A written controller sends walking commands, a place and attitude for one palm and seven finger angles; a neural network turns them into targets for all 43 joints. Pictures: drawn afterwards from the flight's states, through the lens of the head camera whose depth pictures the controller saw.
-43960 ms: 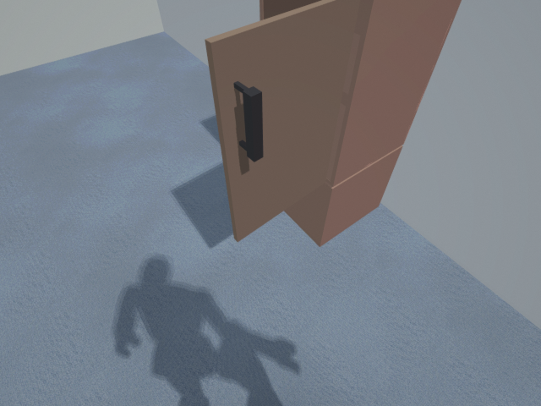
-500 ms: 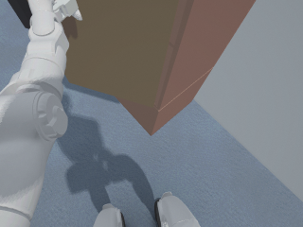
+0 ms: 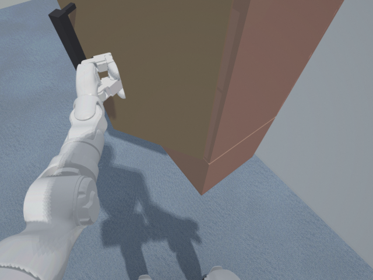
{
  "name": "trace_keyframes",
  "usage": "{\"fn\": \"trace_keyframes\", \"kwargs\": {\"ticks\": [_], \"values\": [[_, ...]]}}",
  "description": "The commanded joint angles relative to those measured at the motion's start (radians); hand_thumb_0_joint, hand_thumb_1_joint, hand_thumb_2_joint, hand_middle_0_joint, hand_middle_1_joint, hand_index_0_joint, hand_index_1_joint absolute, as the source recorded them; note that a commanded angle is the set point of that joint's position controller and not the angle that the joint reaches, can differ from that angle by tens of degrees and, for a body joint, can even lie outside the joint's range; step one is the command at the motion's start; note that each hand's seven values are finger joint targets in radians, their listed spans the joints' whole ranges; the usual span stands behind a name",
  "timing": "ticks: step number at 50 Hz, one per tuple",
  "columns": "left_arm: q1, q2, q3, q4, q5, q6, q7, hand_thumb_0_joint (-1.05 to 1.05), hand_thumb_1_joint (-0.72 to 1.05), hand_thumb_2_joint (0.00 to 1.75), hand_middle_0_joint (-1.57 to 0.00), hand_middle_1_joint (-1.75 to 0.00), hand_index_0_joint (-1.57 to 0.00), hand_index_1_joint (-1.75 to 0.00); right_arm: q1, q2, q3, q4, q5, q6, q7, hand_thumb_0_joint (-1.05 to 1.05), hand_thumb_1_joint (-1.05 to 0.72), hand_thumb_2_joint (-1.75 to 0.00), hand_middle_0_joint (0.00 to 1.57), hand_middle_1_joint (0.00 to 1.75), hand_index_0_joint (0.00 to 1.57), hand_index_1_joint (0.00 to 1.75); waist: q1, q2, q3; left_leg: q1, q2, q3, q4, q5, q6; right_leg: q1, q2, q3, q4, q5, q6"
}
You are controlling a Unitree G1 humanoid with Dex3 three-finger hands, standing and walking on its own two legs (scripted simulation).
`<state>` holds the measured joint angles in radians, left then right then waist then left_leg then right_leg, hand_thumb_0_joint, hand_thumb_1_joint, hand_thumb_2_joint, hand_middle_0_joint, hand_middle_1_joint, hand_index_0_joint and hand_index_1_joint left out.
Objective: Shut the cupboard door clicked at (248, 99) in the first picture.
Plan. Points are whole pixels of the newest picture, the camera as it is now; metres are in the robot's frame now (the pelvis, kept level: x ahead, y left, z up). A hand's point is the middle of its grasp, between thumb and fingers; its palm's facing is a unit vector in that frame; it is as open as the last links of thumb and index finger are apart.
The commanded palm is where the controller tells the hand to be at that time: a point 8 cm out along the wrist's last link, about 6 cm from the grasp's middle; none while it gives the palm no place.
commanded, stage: pull the fist back off the door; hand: left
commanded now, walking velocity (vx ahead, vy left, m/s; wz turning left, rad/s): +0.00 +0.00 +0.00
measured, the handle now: (78, 41) +0.65 +0.21 +0.12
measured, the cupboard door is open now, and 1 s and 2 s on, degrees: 32 32 32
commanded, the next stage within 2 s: draw the hand back to the body in 0.16 s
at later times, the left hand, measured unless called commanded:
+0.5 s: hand (103, 90) +0.47 +0.13 +0.13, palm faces +0.10 -0.99 -0.03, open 3.1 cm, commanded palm +0.42 +0.17 +0.14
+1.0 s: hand (34, 165) +0.30 +0.20 +0.16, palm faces +0.21 -0.96 -0.19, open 3.2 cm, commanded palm +0.26 +0.25 +0.18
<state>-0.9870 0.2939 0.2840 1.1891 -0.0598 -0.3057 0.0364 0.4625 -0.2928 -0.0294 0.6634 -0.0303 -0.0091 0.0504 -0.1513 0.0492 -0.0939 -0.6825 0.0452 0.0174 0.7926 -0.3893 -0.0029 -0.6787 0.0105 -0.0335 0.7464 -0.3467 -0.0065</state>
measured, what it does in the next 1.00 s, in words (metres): stands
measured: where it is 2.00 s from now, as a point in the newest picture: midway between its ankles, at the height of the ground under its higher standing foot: outside the picture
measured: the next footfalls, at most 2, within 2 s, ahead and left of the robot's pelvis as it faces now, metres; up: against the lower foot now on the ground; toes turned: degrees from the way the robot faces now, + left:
none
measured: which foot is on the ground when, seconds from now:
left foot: down 0.00-1.00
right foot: down 0.00-1.00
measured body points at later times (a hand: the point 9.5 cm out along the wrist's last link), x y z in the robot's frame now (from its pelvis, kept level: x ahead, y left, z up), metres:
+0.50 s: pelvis +0.00 +0.00 +0.01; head +0.06 -0.02 +0.45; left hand +0.46 +0.18 +0.13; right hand +0.02 -0.25 -0.12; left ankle -0.01 +0.12 -0.71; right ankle +0.00 -0.12 -0.71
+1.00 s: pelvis -0.01 +0.01 +0.03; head -0.02 -0.01 +0.48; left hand +0.29 +0.25 +0.17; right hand +0.20 -0.21 -0.04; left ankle -0.01 +0.12 -0.71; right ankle +0.00 -0.12 -0.71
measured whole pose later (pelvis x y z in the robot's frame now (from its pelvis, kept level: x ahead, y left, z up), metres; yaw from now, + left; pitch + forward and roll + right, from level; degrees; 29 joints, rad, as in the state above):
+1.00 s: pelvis -0.01 +0.01 +0.03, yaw +1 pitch -1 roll +0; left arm -0.07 0.26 0.13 0.14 -0.09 -0.08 0.03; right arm 0.15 -0.23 0.04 0.57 0.04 -0.03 -0.07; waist 0.03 0.04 -0.02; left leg -0.19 0.01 0.03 0.49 -0.27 0.01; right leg -0.21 -0.02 -0.02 0.48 -0.25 0.01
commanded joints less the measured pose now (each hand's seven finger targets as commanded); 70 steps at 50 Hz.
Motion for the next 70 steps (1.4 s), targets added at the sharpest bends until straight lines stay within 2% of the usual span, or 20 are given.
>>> {"fn": "trace_keyframes", "kwargs": {"ticks": [1,4,7,10,13,14,17,22,24,28,30,33,39,40,42,45,54,62,65,70], "values": [[-0.579,0.104,-0.033,-0.378,-0.030,-0.141,0.012,0.00,0.90,0.90,-1.30,-1.50,-1.30,-1.50,0.102,-0.116,-0.044,-0.042,0.001,-0.040,-0.020,0.00,-0.90,-0.90,0.20,0.30,0.20,0.30,-0.033,0.034,-0.449,0.315,-0.050,-0.005,-0.045,0.339,0.023,0.198,0.038,0.002,-0.064,0.404,-0.005],[-0.567,0.072,-0.081,-0.370,0.000,-0.159,0.028,0.00,0.90,0.90,-1.30,-1.50,-1.30,-1.50,0.081,-0.111,-0.043,-0.025,0.003,-0.046,-0.023,0.00,-0.90,-0.90,0.20,0.30,0.20,0.30,-0.043,0.033,-0.443,0.334,-0.046,-0.017,-0.042,0.344,0.021,0.162,0.034,-0.005,-0.046,0.389,-0.003],[-0.542,0.109,-0.057,-0.302,0.025,-0.129,0.048,0.00,0.90,0.90,-1.30,-1.50,-1.30,-1.50,0.076,-0.117,-0.042,-0.017,0.006,-0.039,-0.029,0.00,-0.90,-0.90,0.20,0.30,0.20,0.30,-0.033,0.009,-0.414,0.312,-0.047,-0.022,-0.053,0.331,0.019,0.155,0.030,-0.009,-0.043,0.367,-0.005],[-0.512,0.094,-0.045,-0.232,0.015,-0.083,0.056,0.00,0.90,0.90,-1.30,-1.50,-1.30,-1.50,0.053,-0.114,-0.034,-0.028,0.010,-0.034,-0.031,0.00,-0.90,-0.90,0.20,0.30,0.20,0.30,-0.025,-0.031,-0.408,0.269,-0.054,-0.013,-0.064,0.316,0.018,0.187,0.024,-0.003,-0.050,0.383,-0.003],[-0.478,0.170,0.034,-0.165,0.002,-0.060,0.059,0.00,0.90,0.90,-1.30,-1.50,-1.30,-1.50,0.053,-0.121,-0.026,-0.038,0.011,-0.028,-0.038,0.00,-0.90,-0.90,0.20,0.30,0.20,0.30,-0.015,-0.110,-0.383,0.200,-0.056,-0.007,-0.076,0.294,0.023,0.240,0.020,0.004,-0.057,0.398,0.001],[-0.470,0.148,0.016,-0.149,0.003,-0.056,0.053,0.00,0.90,0.90,-1.30,-1.50,-1.30,-1.50,0.045,-0.115,-0.025,-0.044,0.011,-0.028,-0.037,0.00,-0.90,-0.90,0.20,0.30,0.20,0.30,-0.018,-0.122,-0.366,0.186,-0.058,0.000,-0.075,0.276,0.024,0.239,0.021,0.009,-0.064,0.395,0.003],[-0.338,0.238,0.102,-0.221,0.002,-0.090,0.033,0.00,0.90,0.90,-1.30,-1.50,-1.30,-1.50,0.038,-0.115,-0.025,-0.085,0.011,-0.026,-0.039,0.00,-0.90,-0.90,0.20,0.30,0.20,0.30,0.050,-0.103,-0.433,0.196,-0.063,0.017,-0.080,0.321,0.027,0.331,0.019,0.019,-0.053,0.454,-0.005],[-0.159,0.189,0.042,-0.461,-0.014,-0.115,-0.043,0.00,0.90,0.90,-1.30,-1.50,-1.30,-1.50,0.001,-0.099,-0.033,-0.137,0.033,-0.026,-0.041,0.00,-0.90,-0.90,0.20,0.30,0.20,0.30,0.093,-0.039,-0.498,0.283,-0.054,0.034,-0.095,0.416,0.028,0.411,0.026,0.018,-0.055,0.543,-0.012],[-0.076,0.174,0.035,-0.580,-0.057,-0.084,-0.074,0.00,0.90,0.90,-1.30,-1.50,-1.30,-1.50,-0.026,-0.099,-0.037,-0.150,0.047,-0.029,-0.046,0.00,-0.90,-0.90,0.20,0.30,0.20,0.30,0.106,-0.049,-0.481,0.310,-0.049,0.038,-0.116,0.430,0.031,0.444,0.030,0.014,-0.078,0.567,-0.011],[-0.011,0.097,-0.038,-0.743,-0.127,0.005,-0.123,0.00,0.90,0.90,-1.30,-1.50,-1.30,-1.50,-0.088,-0.088,-0.032,-0.153,0.073,-0.045,-0.071,0.00,-0.90,-0.90,0.20,0.30,0.20,0.30,0.091,-0.040,-0.355,0.350,-0.046,0.042,-0.161,0.363,0.037,0.428,0.029,0.006,-0.144,0.502,-0.001],[0.025,0.113,-0.038,-0.808,-0.134,0.035,-0.129,0.00,0.90,0.90,-1.30,-1.50,-1.30,-1.50,-0.112,-0.090,-0.028,-0.149,0.076,-0.055,-0.084,0.00,-0.90,-0.90,0.20,0.30,0.20,0.30,0.097,-0.053,-0.304,0.362,-0.045,0.031,-0.186,0.324,0.040,0.416,0.028,0.003,-0.166,0.443,0.000],[0.086,0.101,-0.060,-0.925,-0.133,0.061,-0.129,0.00,0.90,0.90,-1.30,-1.50,-1.30,-1.50,-0.163,-0.077,-0.017,-0.156,0.079,-0.076,-0.097,0.00,-0.90,-0.90,0.20,0.30,0.20,0.30,0.111,0.018,-0.281,0.419,-0.047,0.022,-0.210,0.326,0.038,0.410,0.023,-0.002,-0.178,0.406,-0.006],[0.339,0.125,-0.019,-0.984,-0.168,0.159,-0.153,0.00,0.90,0.90,-1.16,-1.35,-1.16,-1.35,-0.271,-0.077,0.007,-0.184,0.091,-0.098,-0.111,0.00,-0.90,-0.90,0.20,0.30,0.20,0.30,0.164,-0.074,-0.173,0.408,-0.048,0.013,-0.275,0.231,0.031,0.441,0.009,-0.008,-0.225,0.285,-0.007],[0.370,0.139,-0.102,-1.116,-0.070,0.125,-0.083,0.00,0.90,0.90,-1.13,-1.32,-1.13,-1.32,-0.300,-0.051,0.004,-0.205,0.084,-0.085,-0.121,0.00,-0.90,-0.90,0.20,0.30,0.20,0.30,0.145,-0.071,-0.137,0.441,-0.051,0.031,-0.315,0.219,0.033,0.442,-0.010,0.028,-0.283,0.239,0.000],[0.509,0.115,-0.088,-1.116,-0.063,0.138,-0.030,0.00,0.90,0.90,-1.08,-1.26,-1.08,-1.26,-0.324,-0.053,0.008,-0.206,0.082,-0.072,-0.131,0.00,-0.90,-0.90,0.20,0.30,0.20,0.30,0.152,-0.122,-0.083,0.443,-0.044,0.023,-0.338,0.195,0.035,0.455,-0.010,0.019,-0.314,0.194,0.002],[0.544,0.128,-0.090,-1.240,-0.036,0.146,0.002,0.00,0.90,0.90,-1.00,-1.17,-1.00,-1.17,-0.351,-0.047,0.020,-0.209,0.075,-0.062,-0.135,0.00,-0.90,-0.90,0.20,0.30,0.20,0.30,0.154,-0.053,-0.081,0.508,-0.040,0.020,-0.374,0.227,0.031,0.491,-0.008,0.012,-0.332,0.223,-0.002],[0.760,0.152,-0.053,-1.511,-0.010,0.161,0.047,0.00,0.90,0.90,-0.75,-0.90,-0.75,-0.90,-0.391,-0.027,0.038,-0.209,0.053,-0.076,-0.137,0.00,-0.90,-0.90,0.20,0.30,0.20,0.30,0.171,0.078,-0.071,0.608,-0.034,0.009,-0.441,0.321,0.017,0.588,-0.002,-0.005,-0.384,0.275,-0.014],[1.089,0.183,0.048,-1.561,-0.013,0.179,0.056,0.00,0.90,0.90,-0.53,-0.66,-0.53,-0.66,-0.404,-0.033,0.031,-0.204,0.041,-0.079,-0.130,0.00,-0.90,-0.90,0.20,0.30,0.20,0.30,0.200,-0.047,0.012,0.574,-0.032,0.007,-0.460,0.346,0.016,0.616,-0.002,-0.015,-0.406,0.290,-0.005],[1.157,0.208,0.104,-1.619,-0.014,0.170,0.058,0.00,0.90,0.90,-0.45,-0.57,-0.45,-0.57,-0.409,-0.027,0.027,-0.207,0.041,-0.075,-0.129,0.00,-0.90,-0.90,0.20,0.30,0.20,0.30,0.208,-0.044,0.004,0.565,-0.035,0.011,-0.458,0.345,0.016,0.625,-0.005,-0.015,-0.402,0.288,-0.003],[1.278,0.246,0.173,-1.742,-0.012,0.155,0.068,0.00,0.90,0.90,-0.31,-0.42,-0.31,-0.42,-0.409,-0.021,0.018,-0.209,0.038,-0.097,-0.129,0.00,-0.90,-0.90,0.20,0.30,0.20,0.30,0.219,0.042,-0.016,0.575,-0.037,0.018,-0.442,0.375,0.016,0.633,-0.010,-0.011,-0.396,0.308,-0.001]]}}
